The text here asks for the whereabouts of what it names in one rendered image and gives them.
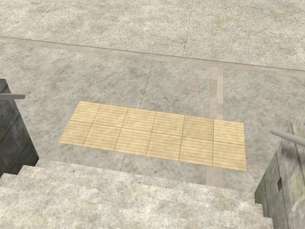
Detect stairs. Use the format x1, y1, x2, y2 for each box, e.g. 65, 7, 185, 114
0, 158, 274, 229

